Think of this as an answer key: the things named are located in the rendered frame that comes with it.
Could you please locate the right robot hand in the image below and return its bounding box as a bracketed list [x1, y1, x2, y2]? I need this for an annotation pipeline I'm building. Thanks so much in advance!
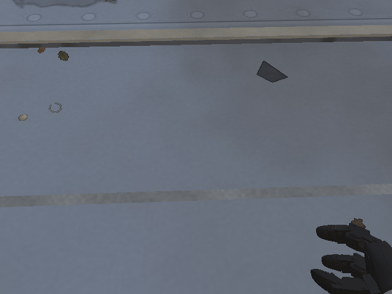
[311, 223, 392, 294]

